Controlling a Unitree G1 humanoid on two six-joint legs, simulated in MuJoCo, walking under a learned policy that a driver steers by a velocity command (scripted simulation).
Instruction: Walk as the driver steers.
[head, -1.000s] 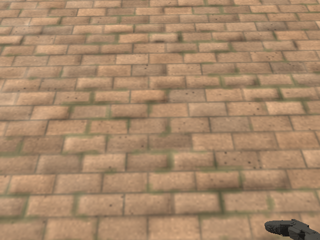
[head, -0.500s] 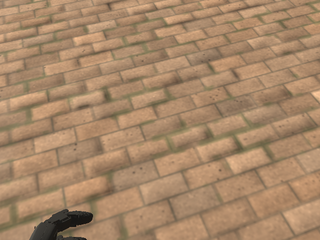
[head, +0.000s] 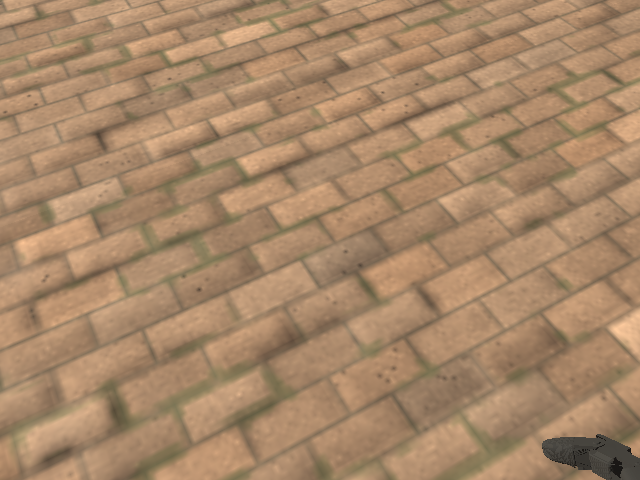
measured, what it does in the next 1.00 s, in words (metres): walks ahead, turning left: right foot, then left foot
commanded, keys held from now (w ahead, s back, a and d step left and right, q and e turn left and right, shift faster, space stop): w+q+shift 1.00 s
